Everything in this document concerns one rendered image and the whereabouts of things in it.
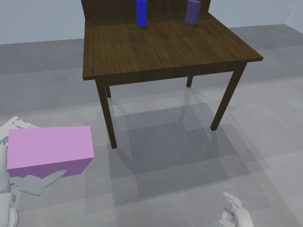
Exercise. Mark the sponge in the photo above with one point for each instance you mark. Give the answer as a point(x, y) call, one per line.
point(42, 151)

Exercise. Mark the robot left forearm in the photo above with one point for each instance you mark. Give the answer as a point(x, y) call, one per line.
point(9, 216)

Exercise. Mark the robot left hand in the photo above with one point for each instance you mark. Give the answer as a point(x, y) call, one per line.
point(30, 184)

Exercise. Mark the robot right hand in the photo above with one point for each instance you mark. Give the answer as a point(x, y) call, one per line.
point(240, 217)

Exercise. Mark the table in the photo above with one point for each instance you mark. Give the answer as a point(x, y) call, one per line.
point(117, 51)

